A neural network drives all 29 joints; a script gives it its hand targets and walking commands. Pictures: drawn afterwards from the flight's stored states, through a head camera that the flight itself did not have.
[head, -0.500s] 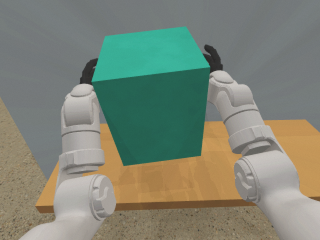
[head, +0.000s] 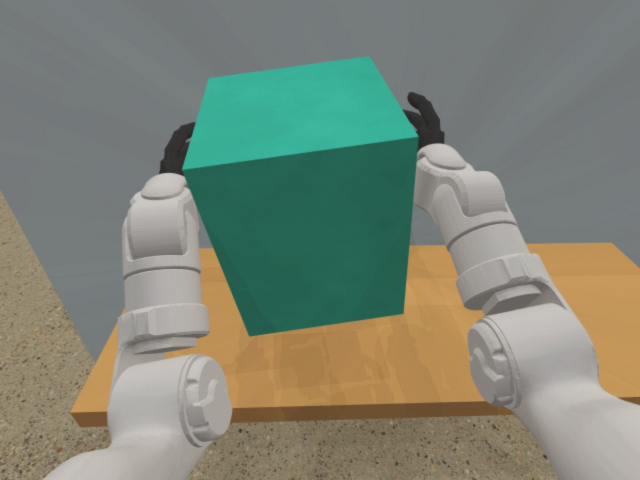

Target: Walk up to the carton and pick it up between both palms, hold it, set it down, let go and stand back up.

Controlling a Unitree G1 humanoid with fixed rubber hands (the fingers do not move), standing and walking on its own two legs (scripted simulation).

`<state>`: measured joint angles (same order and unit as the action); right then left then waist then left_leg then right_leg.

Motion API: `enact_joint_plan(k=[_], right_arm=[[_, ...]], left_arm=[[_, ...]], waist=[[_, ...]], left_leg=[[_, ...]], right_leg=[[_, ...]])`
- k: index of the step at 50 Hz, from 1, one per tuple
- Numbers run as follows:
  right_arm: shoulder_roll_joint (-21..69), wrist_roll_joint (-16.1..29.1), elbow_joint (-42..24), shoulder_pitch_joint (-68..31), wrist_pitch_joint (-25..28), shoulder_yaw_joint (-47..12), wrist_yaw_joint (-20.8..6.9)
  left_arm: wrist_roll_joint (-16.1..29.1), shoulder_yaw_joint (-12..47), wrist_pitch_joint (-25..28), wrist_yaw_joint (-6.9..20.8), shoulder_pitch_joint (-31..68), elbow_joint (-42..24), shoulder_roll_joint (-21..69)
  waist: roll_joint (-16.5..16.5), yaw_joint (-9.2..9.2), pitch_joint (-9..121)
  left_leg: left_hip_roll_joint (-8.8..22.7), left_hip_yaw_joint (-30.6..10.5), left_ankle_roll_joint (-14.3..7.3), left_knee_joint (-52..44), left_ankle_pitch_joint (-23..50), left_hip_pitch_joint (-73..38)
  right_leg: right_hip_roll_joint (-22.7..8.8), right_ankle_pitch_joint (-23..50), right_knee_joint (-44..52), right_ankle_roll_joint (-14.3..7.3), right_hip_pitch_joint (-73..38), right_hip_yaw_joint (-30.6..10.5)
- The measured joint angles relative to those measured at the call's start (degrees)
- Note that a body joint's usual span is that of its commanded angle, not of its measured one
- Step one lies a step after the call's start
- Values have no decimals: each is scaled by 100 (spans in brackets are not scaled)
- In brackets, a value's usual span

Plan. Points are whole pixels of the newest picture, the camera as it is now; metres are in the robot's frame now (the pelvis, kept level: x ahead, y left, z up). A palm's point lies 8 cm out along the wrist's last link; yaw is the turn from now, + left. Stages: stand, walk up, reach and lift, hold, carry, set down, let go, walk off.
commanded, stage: hold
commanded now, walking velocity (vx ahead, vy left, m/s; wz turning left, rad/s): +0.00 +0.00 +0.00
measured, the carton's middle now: (308, 198) +0.38 -0.01 +0.24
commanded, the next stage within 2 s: none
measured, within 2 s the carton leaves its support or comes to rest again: neither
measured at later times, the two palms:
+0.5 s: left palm (174, 188) +0.37 +0.15 +0.26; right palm (423, 157) +0.37 -0.14 +0.29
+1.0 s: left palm (183, 185) +0.38 +0.14 +0.27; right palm (429, 159) +0.37 -0.15 +0.29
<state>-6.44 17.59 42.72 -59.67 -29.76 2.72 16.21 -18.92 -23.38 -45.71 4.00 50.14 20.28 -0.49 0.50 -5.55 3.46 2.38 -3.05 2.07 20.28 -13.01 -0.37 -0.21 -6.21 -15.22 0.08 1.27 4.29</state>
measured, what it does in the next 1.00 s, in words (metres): stands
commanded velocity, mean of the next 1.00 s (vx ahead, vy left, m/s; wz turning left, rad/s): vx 0.00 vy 0.00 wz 0.00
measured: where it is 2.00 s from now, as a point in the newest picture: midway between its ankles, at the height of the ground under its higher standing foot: outside the picture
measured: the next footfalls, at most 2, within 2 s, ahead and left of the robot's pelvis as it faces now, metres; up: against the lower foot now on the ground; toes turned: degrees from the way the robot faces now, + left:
none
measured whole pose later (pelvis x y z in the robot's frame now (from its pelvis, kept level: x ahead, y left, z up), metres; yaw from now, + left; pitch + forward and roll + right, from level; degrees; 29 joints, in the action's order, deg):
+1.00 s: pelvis +0.00 +0.00 +0.00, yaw +0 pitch -8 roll -1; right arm -6.5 17.0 44.2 -60.1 -29.1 2.2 16.0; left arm -18.9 -24.4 -44.8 4.1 51.4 22.7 -0.8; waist 0.4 -5.5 3.4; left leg 2.6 -3.0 2.2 19.5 -12.5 -0.4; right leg 0.1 -6.0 -15.0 -0.1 1.5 4.2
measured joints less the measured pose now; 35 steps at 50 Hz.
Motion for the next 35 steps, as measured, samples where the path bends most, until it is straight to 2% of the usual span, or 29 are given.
enact_joint_plan(k=[4,18,35], right_arm=[[-13,-69,124,-63,-17,46,-47],[-82,134,-78,89,20,-245,23],[9,-93,54,-40,-19,100,-60]], left_arm=[[-58,-42,14,9,69,132,19],[15,-11,-18,-2,-52,-74,20],[-61,-17,23,13,33,62,28]], waist=[[-22,5,-12],[-35,17,-11],[-12,-21,-22]], left_leg=[[-9,23,-9,-38,14,-19],[24,15,-3,0,-31,-60],[-22,30,-13,-19,34,14]], right_leg=[[-8,0,1,5,6,-22],[26,-5,43,9,-75,-16],[-19,22,-16,10,40,-36]])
